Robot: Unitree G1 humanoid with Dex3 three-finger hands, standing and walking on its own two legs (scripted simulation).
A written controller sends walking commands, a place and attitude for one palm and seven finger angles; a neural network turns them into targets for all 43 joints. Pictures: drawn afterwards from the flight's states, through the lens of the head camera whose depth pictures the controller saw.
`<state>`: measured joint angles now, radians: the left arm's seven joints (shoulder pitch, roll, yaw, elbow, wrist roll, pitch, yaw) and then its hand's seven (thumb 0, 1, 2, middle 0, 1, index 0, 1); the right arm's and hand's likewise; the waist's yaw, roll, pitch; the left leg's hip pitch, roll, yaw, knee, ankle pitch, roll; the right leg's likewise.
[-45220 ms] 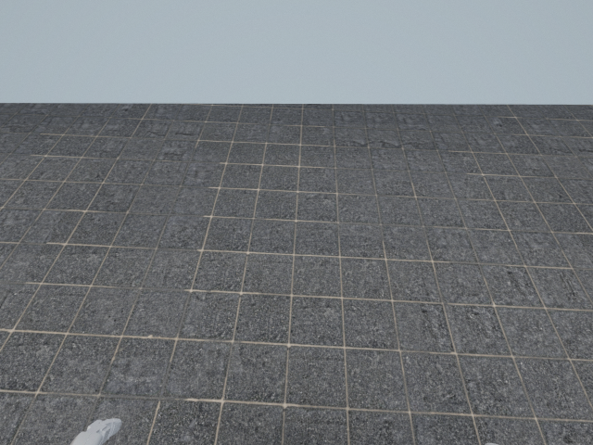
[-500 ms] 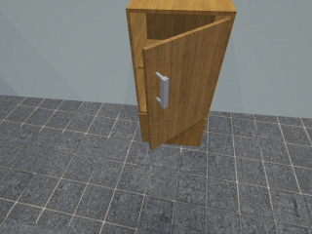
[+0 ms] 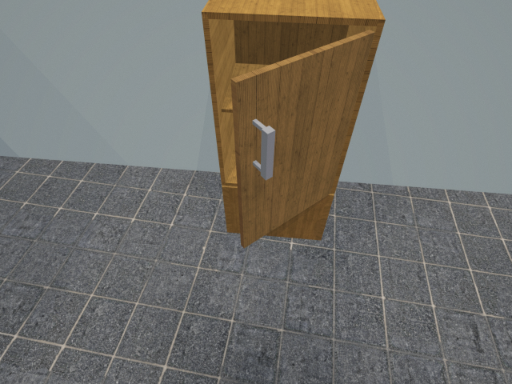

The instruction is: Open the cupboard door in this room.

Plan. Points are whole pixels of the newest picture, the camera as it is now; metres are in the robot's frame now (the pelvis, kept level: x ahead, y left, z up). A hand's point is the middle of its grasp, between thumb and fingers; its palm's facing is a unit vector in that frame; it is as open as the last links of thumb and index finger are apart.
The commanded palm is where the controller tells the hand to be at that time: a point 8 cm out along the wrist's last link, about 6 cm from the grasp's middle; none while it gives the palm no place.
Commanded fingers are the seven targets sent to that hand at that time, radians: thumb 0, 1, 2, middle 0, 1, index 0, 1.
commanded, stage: look to check the result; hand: left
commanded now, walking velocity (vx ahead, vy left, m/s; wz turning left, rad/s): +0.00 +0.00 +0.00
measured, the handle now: (262, 149) +0.60 +0.02 +0.01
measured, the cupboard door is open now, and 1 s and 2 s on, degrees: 43 43 43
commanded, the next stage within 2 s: walk to a spot facing it in 0.50 s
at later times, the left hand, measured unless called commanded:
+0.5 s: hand out of the picture +0.00 +0.15 -0.18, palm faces +0.04 -0.98 -0.17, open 7.4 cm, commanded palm none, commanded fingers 0.00 0.90 0.90 -0.20 -0.30 -0.20 -0.30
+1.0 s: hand out of the picture +0.05 +0.17 -0.18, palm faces -0.07 -0.97 -0.23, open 7.4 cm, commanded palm none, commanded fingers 0.00 0.90 0.90 -0.20 -0.30 -0.20 -0.30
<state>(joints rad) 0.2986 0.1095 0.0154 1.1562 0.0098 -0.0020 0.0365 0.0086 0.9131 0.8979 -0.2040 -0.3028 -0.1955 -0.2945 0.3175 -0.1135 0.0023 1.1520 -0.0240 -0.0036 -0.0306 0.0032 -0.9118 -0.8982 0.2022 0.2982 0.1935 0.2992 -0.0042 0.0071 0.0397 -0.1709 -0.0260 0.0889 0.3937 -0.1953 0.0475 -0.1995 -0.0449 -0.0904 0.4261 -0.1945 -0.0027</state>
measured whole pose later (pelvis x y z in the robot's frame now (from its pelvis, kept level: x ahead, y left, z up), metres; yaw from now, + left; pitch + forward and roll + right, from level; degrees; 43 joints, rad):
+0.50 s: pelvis +0.01 -0.01 +0.00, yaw +0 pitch -2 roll +0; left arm 0.28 0.12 0.01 1.15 0.01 -0.01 0.04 0.01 0.91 0.90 -0.20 -0.30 -0.20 -0.29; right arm 0.28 -0.12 0.00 1.15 -0.02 -0.01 -0.03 0.00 -0.91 -0.90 0.20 0.30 0.19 0.30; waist 0.00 0.00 0.04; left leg -0.15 -0.02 0.09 0.38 -0.21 0.04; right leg -0.18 -0.03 -0.09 0.42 -0.21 -0.01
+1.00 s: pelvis +0.01 -0.02 -0.01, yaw -8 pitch +0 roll +2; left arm 0.24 0.17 0.08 1.04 0.03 0.06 0.00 0.01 0.91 0.90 -0.20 -0.30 -0.20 -0.29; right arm 0.23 -0.17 -0.06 1.05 -0.03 0.02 -0.04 0.00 -0.91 -0.90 0.20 0.30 0.20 0.30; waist 0.01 0.00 0.10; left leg -0.22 0.04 0.22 0.54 -0.31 0.02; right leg -0.36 0.00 -0.01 0.74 -0.39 -0.02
